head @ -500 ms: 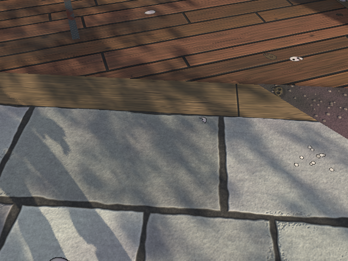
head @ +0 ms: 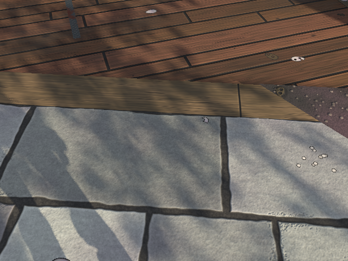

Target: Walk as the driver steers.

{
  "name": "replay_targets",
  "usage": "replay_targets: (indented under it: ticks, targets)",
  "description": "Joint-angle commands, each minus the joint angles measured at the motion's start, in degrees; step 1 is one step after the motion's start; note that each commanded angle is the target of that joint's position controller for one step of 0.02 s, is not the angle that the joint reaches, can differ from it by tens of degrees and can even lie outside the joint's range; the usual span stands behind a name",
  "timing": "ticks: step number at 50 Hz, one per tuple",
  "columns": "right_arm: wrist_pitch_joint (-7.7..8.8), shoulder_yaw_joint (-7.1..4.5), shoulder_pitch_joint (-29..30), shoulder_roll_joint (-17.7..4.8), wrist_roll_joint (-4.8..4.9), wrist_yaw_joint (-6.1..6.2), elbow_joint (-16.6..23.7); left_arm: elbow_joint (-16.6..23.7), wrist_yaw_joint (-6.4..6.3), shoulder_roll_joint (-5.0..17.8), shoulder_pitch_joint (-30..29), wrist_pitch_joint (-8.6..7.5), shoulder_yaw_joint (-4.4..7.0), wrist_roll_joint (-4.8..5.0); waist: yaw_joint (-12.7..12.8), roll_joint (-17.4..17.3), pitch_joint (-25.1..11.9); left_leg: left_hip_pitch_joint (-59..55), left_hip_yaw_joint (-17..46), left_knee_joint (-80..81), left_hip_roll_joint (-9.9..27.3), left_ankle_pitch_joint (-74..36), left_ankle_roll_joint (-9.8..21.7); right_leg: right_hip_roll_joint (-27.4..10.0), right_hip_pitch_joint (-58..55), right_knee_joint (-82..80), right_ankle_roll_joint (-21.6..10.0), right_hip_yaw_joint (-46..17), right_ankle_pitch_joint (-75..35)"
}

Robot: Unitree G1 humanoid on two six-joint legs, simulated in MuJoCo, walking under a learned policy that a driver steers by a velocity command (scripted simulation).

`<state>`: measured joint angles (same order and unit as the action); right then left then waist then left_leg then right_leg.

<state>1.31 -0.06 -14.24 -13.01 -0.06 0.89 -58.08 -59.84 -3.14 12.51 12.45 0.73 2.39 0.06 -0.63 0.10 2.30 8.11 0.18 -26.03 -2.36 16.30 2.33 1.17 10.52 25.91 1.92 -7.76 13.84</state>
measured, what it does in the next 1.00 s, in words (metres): lifts its right foot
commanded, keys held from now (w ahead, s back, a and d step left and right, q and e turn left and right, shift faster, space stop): no key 0.68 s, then w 0.32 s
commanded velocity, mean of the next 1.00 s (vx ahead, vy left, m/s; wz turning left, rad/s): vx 0.08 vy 0.00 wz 0.00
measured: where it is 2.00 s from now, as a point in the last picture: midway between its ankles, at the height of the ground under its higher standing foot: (195, 238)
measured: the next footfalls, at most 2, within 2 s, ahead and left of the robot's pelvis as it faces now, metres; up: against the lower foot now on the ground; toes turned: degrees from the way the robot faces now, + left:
right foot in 1.02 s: +0.12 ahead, -0.15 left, +0.00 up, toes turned -2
left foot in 1.50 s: +0.50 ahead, +0.06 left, +0.00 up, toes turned +2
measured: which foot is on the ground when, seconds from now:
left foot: down 0.00-1.00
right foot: down 0.00-0.74, up 0.76-1.00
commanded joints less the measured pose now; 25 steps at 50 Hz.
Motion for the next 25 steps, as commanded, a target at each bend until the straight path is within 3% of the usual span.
replay_targets:
  ticks: [1,25]
  targets:
    - [0.35,-1.01,-2.5,-6.0,-0.01,0.15,1.0,0.6,-0.22,6.0,1.4,-0.28,0.85,0.01,0.0,-0.4,-0.4,2.1,3.7,5.3,4.0,-11.5,0.5,-1.2,-1.0,-2.4,-1.5,-0.1,-11.9]
    - [0.16,-0.79,-5.8,-4.8,0.01,0.37,-1.1,-3.5,-0.36,5.1,2.8,-0.41,-0.33,0.06,0.1,-0.4,0.9,2.7,4.3,6.7,4.0,-8.4,0.9,-1.5,0.8,-3.3,-1.0,0.7,-8.8]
